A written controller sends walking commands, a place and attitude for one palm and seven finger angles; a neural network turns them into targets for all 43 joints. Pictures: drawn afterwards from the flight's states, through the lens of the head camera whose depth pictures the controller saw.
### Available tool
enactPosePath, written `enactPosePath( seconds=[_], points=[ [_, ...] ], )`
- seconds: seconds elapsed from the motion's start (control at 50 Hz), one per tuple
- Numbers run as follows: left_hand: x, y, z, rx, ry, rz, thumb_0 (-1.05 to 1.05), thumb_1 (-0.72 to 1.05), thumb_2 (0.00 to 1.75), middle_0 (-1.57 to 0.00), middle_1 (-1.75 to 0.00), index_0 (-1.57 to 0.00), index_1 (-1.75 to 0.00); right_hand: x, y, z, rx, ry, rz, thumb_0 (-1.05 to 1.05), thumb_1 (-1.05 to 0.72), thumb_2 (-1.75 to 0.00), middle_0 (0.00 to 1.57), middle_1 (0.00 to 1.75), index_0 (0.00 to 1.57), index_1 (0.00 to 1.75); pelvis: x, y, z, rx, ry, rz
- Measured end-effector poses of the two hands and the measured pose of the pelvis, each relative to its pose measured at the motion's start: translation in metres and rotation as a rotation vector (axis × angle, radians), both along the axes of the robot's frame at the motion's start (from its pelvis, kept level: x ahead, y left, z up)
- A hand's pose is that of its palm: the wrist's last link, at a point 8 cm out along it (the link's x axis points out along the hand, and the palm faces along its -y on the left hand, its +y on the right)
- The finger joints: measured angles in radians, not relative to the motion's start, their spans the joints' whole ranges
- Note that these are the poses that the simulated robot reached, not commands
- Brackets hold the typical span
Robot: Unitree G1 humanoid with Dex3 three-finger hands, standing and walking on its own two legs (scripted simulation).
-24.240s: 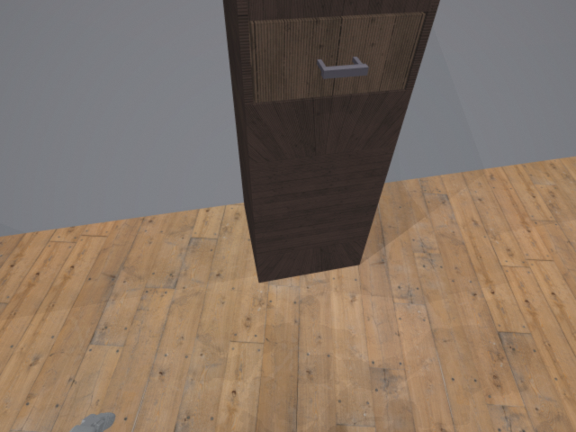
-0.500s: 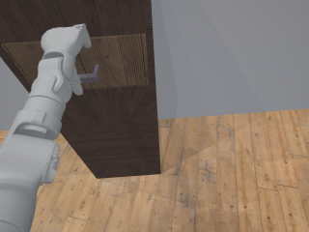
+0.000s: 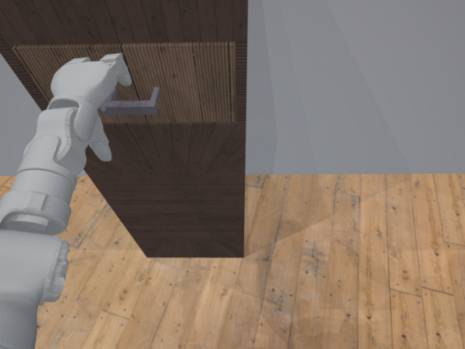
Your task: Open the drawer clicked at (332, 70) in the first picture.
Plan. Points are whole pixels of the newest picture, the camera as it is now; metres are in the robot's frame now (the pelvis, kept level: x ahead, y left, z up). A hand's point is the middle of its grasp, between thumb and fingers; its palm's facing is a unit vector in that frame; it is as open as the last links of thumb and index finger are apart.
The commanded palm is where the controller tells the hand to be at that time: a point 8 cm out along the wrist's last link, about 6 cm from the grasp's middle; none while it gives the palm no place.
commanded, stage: lower the fingers behind the handle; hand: left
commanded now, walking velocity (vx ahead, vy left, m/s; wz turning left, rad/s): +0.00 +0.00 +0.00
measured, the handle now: (131, 100) +0.53 +0.20 +0.14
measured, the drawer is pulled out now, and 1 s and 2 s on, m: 0.00 0.00 0.00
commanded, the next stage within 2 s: close the thumb around the handle in 1.02 s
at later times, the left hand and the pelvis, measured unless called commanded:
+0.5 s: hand (99, 130) +0.47 +0.25 +0.12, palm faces -0.02 -0.05 -1.00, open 13.9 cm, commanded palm +0.46 +0.24 +0.18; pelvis +0.00 +0.02 +0.00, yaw -1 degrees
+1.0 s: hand (111, 129) +0.47 +0.23 +0.12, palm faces -0.01 -0.04 -1.00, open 13.8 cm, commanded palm +0.46 +0.24 +0.17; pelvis -0.01 +0.02 -0.01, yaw -1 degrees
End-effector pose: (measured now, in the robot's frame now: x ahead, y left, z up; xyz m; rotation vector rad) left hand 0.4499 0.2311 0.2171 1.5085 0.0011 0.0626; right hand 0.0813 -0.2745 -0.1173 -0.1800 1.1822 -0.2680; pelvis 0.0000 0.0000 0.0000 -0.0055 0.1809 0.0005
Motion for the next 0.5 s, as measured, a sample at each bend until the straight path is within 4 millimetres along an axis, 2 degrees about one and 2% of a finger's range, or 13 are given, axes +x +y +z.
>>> enactPosePath(
  seconds=[0.08,0.18,0.26,0.4,0.5],
  points=[
    [0.004,0.009,-0.010,0.037,0.056,0.084,0.00,-0.49,0.31,-0.31,-1.20,-0.30,-1.20,0.004,0.014,-0.003,0.039,-0.019,-0.004,0.01,-0.91,-0.90,0.20,0.30,0.20,0.30,0.001,0.002,0.000,-0.001,0.005,-0.004],
    [0.005,0.005,-0.022,0.029,0.125,0.040,0.00,-0.49,0.31,-0.32,-1.20,-0.31,-1.20,-0.001,0.025,-0.003,0.048,-0.008,-0.013,0.01,-0.91,-0.90,0.20,0.30,0.21,0.30,0.002,0.004,0.000,-0.003,0.000,-0.002],
    [0.005,0.000,-0.027,0.021,0.117,-0.030,0.00,-0.49,0.31,-0.32,-1.21,-0.31,-1.20,-0.010,0.027,-0.004,0.031,0.013,-0.023,0.01,-0.90,-0.89,0.20,0.30,0.21,0.30,0.003,0.008,-0.001,-0.005,0.003,-0.004],
    [0.002,0.017,-0.030,0.008,0.047,-0.020,0.00,-0.49,0.31,-0.33,-1.21,-0.32,-1.20,-0.029,0.025,-0.006,0.015,0.064,-0.037,0.01,-0.91,-0.90,0.20,0.30,0.21,0.30,0.001,0.015,-0.004,-0.010,0.020,-0.013],
    [-0.002,0.021,-0.043,0.016,0.061,0.006,0.00,-0.49,0.31,-0.32,-1.21,-0.31,-1.20,-0.038,0.026,-0.007,0.012,0.089,-0.044,0.01,-0.91,-0.90,0.20,0.30,0.21,0.30,-0.001,0.020,-0.005,-0.015,0.023,-0.008]
  ],
)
